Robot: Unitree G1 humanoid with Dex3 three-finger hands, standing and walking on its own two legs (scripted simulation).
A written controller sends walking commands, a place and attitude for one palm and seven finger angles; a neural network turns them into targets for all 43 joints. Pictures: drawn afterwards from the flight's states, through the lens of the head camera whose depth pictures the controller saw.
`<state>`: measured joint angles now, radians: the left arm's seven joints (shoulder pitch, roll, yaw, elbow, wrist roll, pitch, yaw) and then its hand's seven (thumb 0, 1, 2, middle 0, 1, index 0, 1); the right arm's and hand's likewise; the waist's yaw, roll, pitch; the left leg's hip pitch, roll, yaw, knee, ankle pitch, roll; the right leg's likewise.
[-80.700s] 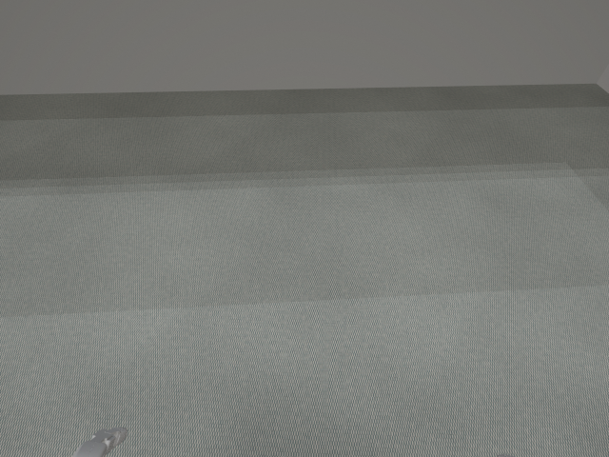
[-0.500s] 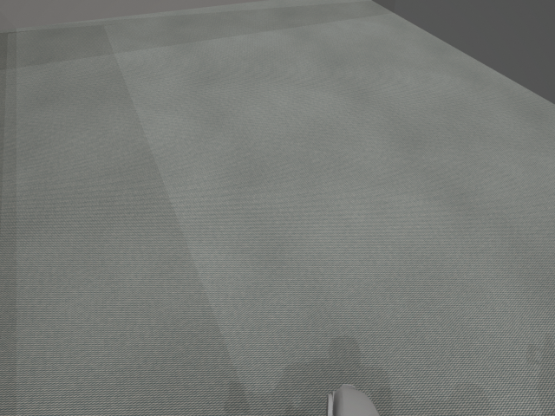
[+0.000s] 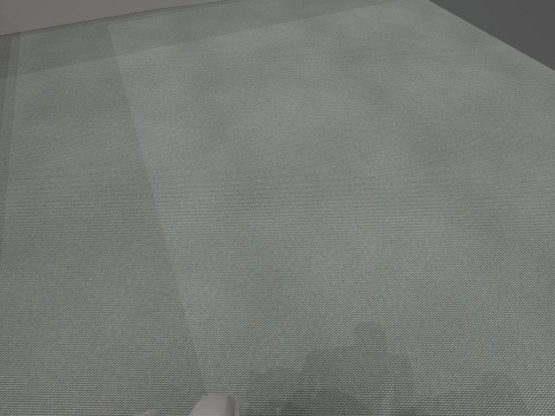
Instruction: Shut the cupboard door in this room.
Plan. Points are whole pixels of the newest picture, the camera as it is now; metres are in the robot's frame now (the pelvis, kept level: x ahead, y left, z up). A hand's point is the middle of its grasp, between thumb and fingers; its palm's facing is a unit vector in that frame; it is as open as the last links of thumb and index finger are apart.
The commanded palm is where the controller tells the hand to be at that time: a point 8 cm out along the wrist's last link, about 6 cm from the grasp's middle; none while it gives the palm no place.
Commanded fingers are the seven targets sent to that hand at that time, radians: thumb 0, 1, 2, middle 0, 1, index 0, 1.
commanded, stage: turn to face it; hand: left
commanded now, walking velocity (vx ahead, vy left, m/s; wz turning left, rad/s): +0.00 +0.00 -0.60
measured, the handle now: out of the picture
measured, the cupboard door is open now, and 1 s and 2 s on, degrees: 47 47 47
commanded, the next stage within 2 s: none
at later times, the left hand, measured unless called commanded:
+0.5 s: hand (158, 415) +0.15 +0.21 -0.18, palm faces -0.12 -0.98 -0.17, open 7.4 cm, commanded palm none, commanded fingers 0.00 0.90 0.90 -0.20 -0.30 -0.20 -0.30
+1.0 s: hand (209, 333) +0.29 +0.14 -0.18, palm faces -0.47 -0.86 -0.21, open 7.4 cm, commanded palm none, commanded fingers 0.00 0.90 0.90 -0.20 -0.30 -0.20 -0.30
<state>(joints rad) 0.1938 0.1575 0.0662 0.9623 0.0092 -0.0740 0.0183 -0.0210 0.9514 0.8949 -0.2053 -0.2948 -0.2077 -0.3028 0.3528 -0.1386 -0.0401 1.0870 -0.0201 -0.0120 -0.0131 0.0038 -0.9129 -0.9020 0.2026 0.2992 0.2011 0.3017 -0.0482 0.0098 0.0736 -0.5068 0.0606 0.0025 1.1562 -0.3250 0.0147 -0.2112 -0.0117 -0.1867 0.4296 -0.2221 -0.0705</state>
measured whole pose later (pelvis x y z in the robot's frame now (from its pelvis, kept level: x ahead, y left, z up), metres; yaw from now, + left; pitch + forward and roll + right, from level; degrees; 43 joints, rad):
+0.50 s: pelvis +0.09 +0.03 +0.00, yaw -14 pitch +0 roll -2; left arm 0.26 0.19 0.09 0.97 0.02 0.07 -0.01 0.01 0.91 0.90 -0.20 -0.29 -0.20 -0.30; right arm 0.11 -0.15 -0.02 0.94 -0.03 0.01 -0.04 -0.01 -0.92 -0.90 0.21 0.30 0.21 0.30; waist 0.04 0.00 0.08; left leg -0.29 0.11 0.21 0.53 -0.24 0.04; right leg -0.45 -0.05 -0.05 1.03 -0.47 0.03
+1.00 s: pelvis +0.12 +0.00 -0.01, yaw -30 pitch +1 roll +0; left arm 0.21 0.22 0.05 0.89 0.02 0.05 -0.01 0.01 0.90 0.90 -0.20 -0.29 -0.21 -0.30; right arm 0.16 -0.23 -0.04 0.90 -0.01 0.04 -0.02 0.00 -0.91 -0.90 0.20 0.30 0.20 0.30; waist 0.01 -0.03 0.07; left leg -0.40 0.05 0.04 0.75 -0.39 -0.08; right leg -0.28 0.01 0.10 0.54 -0.28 0.02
